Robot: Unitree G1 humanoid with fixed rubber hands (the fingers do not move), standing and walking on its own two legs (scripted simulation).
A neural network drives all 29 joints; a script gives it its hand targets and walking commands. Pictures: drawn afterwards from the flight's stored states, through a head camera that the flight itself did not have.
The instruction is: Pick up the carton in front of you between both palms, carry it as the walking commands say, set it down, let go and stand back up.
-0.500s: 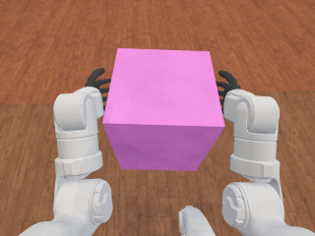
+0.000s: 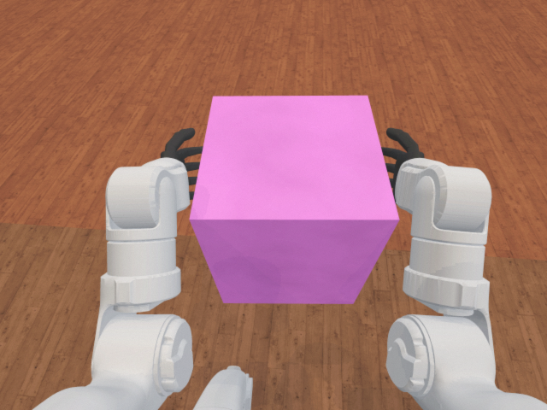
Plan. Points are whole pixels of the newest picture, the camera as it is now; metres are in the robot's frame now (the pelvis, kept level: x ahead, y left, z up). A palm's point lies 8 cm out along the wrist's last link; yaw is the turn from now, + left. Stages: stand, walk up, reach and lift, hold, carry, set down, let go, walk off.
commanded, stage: carry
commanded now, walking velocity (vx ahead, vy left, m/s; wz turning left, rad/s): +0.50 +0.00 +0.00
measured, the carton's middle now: (288, 208) +0.39 +0.02 +0.09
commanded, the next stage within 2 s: none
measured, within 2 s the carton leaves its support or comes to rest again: neither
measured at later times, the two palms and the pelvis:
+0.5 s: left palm (214, 50) +0.67 +0.17 +0.18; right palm (381, 59) +0.65 -0.12 +0.19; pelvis +0.29 +0.04 +0.03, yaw -1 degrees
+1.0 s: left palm out of the picture +0.95 +0.17 +0.23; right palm out of the picture +0.96 -0.13 +0.22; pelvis +0.58 +0.01 +0.05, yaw -1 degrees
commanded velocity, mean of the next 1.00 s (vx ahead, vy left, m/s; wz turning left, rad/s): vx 0.50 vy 0.00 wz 0.00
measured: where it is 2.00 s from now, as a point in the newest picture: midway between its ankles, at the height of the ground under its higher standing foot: (294, 178)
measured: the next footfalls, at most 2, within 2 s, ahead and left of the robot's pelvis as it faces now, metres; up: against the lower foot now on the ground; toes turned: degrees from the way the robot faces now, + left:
left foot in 0.20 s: +0.32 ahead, +0.13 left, +0.03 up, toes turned +6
right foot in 0.64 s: +0.57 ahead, -0.08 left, +0.05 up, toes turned -8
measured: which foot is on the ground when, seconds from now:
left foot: up 0.00-0.18, down 0.20-0.66, up 0.68-1.00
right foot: down 0.00-0.22, up 0.24-0.62, down 0.64-1.00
